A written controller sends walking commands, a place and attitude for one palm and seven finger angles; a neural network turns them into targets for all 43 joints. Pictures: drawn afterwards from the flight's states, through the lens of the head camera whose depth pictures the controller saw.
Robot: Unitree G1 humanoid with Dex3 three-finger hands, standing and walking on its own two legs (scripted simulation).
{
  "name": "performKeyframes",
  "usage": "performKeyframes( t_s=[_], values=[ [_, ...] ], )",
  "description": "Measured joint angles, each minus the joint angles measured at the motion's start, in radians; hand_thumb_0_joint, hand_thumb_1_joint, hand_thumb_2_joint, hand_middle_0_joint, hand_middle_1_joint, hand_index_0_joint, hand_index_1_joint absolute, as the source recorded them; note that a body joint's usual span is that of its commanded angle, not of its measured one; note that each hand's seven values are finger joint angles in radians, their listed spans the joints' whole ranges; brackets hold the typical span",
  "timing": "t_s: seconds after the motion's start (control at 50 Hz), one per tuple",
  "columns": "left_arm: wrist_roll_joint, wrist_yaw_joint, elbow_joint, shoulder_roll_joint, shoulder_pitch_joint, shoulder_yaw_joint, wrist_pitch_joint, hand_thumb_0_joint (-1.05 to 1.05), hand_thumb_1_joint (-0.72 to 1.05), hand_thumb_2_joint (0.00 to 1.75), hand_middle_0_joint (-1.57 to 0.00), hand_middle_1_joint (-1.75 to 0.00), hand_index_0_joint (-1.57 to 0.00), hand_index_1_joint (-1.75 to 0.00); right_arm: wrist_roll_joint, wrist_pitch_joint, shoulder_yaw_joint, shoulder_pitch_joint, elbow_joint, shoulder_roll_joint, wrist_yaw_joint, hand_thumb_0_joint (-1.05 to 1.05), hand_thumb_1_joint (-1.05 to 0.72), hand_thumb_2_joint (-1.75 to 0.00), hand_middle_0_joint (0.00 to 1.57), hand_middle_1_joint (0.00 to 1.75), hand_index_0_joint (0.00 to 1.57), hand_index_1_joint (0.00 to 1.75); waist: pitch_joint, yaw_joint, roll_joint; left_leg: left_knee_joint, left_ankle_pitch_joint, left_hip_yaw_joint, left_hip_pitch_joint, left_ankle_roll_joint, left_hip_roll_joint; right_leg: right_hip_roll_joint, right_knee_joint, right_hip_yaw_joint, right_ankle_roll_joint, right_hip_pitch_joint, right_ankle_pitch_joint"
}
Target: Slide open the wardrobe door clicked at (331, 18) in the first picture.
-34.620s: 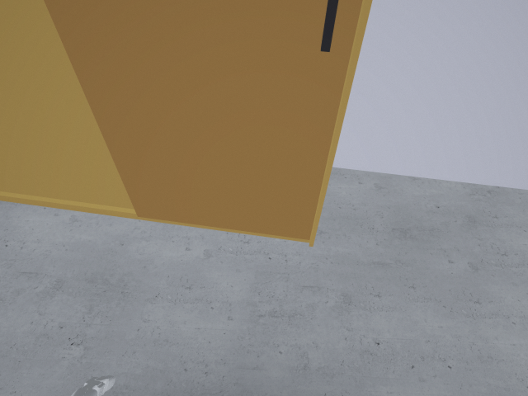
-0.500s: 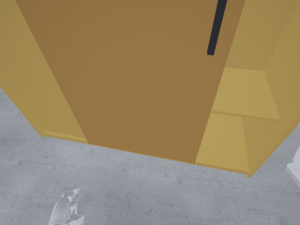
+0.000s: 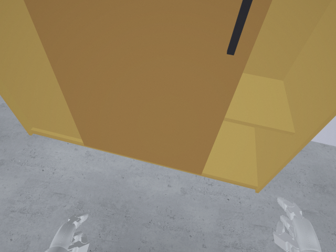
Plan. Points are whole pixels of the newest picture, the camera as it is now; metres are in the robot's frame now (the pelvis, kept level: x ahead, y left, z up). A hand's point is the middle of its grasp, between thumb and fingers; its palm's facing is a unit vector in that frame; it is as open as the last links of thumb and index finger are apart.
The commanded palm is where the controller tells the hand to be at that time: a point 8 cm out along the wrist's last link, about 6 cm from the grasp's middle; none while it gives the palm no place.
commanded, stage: let the arm hang, fingers relaxed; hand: right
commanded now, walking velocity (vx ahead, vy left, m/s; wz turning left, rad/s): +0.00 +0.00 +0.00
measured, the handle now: (241, 16) +0.68 -0.15 +0.26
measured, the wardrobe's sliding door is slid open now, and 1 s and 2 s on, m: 0.36 0.36 0.36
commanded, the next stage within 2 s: look to check the result in 0.96 s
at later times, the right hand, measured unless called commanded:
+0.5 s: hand out of the picture -0.04 -0.23 -0.15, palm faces +0.01 +0.95 -0.31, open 7.3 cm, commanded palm none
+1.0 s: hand out of the picture +0.12 -0.22 -0.13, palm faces -0.04 +0.95 -0.31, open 7.4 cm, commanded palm none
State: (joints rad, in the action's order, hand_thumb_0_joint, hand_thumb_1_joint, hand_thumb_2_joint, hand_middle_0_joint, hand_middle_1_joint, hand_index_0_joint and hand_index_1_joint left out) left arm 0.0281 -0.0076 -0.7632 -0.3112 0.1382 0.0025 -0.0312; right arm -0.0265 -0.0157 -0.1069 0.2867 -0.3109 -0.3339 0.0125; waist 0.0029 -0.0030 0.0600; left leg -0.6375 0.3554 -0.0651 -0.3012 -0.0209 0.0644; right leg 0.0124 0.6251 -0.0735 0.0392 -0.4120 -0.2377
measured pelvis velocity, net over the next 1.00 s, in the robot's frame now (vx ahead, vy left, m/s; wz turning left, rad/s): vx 0.03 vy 0.01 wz -0.01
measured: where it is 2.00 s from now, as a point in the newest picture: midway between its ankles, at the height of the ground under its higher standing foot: outside the picture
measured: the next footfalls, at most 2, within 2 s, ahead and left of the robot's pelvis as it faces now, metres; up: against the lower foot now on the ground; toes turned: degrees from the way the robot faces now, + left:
none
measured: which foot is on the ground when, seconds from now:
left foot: down 0.00-1.00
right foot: down 0.00-1.00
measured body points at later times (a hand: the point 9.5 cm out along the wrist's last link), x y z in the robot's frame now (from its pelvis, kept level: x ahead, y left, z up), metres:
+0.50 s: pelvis +0.00 +0.01 +0.01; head +0.02 +0.01 +0.46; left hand +0.04 +0.27 -0.14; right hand -0.04 -0.28 -0.13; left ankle -0.01 +0.14 -0.72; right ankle +0.06 -0.10 -0.72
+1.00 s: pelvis +0.03 +0.01 +0.02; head +0.05 +0.02 +0.47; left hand +0.12 +0.31 -0.11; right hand +0.13 -0.27 -0.11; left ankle -0.01 +0.14 -0.72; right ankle +0.06 -0.10 -0.72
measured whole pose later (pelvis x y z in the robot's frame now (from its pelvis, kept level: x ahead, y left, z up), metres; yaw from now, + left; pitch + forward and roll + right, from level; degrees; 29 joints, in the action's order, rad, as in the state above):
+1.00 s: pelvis +0.03 +0.01 +0.02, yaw -1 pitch +0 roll +0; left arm 0.02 0.00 -1.10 -0.33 0.07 -0.01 0.00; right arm -0.02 0.02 0.00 0.08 -1.08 -0.30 -0.01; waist -0.04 -0.01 0.01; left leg -0.36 0.26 -0.05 -0.10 -0.01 0.03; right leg 0.01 0.36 -0.05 0.01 -0.22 -0.14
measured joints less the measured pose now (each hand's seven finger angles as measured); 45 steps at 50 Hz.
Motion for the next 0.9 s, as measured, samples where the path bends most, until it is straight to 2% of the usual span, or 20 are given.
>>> performKeyframes(
  t_s=[0.06, 0.12, 0.18, 0.28, 0.38, 0.52, 0.7, 0.9],
  values=[
    [0.004, -0.001, -0.032, -0.004, -0.003, -0.007, 0.025, 0.01, 0.9, 0.9, -0.2, -0.3, -0.2, -0.3, -0.01, -0.037, 0.082, -0.012, -0.247, 0.053, -0.024, 0.01, -0.9, -0.9, 0.2, 0.3, 0.2, 0.3, -0.021, -0.021, -0.005, -0.002, -0.007, -0.003, -0.002, -0.009, 0.001, -0.001, -0.004, 0.004, -0.003, -0.002, 0.013],
    [0.008, 0.001, -0.07, 0.014, 0.034, -0.012, 0.051, 0.0, 0.9, 0.9, -0.2, -0.3, -0.2, -0.3, -0.01, -0.051, 0.124, 0.005, -0.404, 0.102, -0.027, 0.01, -0.91, -0.9, 0.2, 0.3, 0.2, 0.3, -0.04, -0.027, -0.044, -0.001, -0.007, -0.018, 0.008, 0.001, -0.003, -0.001, 0.013, 0.023, -0.013, -0.005, -0.002],
    [0.011, 0.005, -0.124, 0.039, 0.077, -0.013, 0.067, 0.0, 0.9, 0.9, -0.2, -0.3, -0.2, -0.3, -0.008, -0.057, 0.129, 0.015, -0.525, 0.131, -0.015, 0.01, -0.92, -0.9, 0.2, 0.3, 0.21, 0.3, -0.064, -0.021, -0.085, -0.002, -0.004, -0.029, 0.02, 0.003, -0.01, 0.004, 0.023, 0.034, -0.011, -0.002, 0.01],
    [0.011, 0.011, -0.207, 0.066, 0.135, -0.009, 0.075, 0.0, 0.9, 0.9, -0.2, -0.3, -0.2, -0.3, -0.001, -0.041, 0.112, 0.025, -0.65, 0.115, -0.026, 0.01, -0.94, -0.9, 0.2, 0.3, 0.21, 0.3, -0.076, 0.001, -0.096, 0.067, -0.027, -0.026, 0.041, 0.026, -0.032, 0.004, -0.04, 0.05, -0.009, 0.013, 0.041],
    [0.005, 0.018, -0.258, 0.062, 0.136, -0.023, 0.077, 0.0, 0.9, 0.9, -0.2, -0.3, -0.2, -0.3, -0.002, -0.017, 0.092, 0.043, -0.72, 0.083, -0.025, 0.01, -0.92, -0.9, 0.2, 0.3, 0.21, 0.3, -0.072, 0.017, -0.059, 0.13, -0.072, -0.014, 0.069, 0.022, -0.036, -0.005, -0.109, 0.053, -0.011, 0.044, 0.079],
    [-0.001, 0.017, -0.283, 0.044, 0.079, -0.034, 0.06, 0.0, 0.9, 0.9, -0.2, -0.3, -0.2, -0.3, 0.0, -0.007, 0.084, 0.018, -0.791, 0.034, -0.015, 0.01, -0.91, -0.9, 0.2, 0.3, 0.2, 0.3, -0.047, 0.006, -0.019, 0.16, -0.078, -0.001, 0.11, 0.011, -0.04, 0.0, -0.124, 0.04, -0.013, 0.084, 0.071],
    [0.001, 0.01, -0.319, 0.017, 0.003, -0.02, 0.04, 0.0, 0.9, 0.9, -0.2, -0.3, -0.2, -0.3, 0.004, 0.02, 0.092, -0.117, -0.778, 0.017, -0.018, 0.01, -0.91, -0.9, 0.2, 0.3, 0.2, 0.3, -0.033, 0.007, -0.026, 0.205, -0.088, 0.013, 0.141, 0.004, -0.028, -0.013, -0.196, 0.025, -0.011, 0.133, 0.089],
    [-0.003, 0.01, -0.336, -0.011, -0.059, -0.012, 0.027, 0.0, 0.9, 0.9, -0.2, -0.3, -0.2, -0.3, 0.006, 0.036, 0.106, -0.201, -0.767, 0.027, -0.019, 0.0, -0.91, -0.9, 0.2, 0.3, 0.2, 0.3, -0.041, -0.008, -0.049, 0.257, -0.096, 0.015, 0.185, 0.007, -0.032, -0.011, -0.246, 0.022, -0.02, 0.178, 0.096]
  ],
)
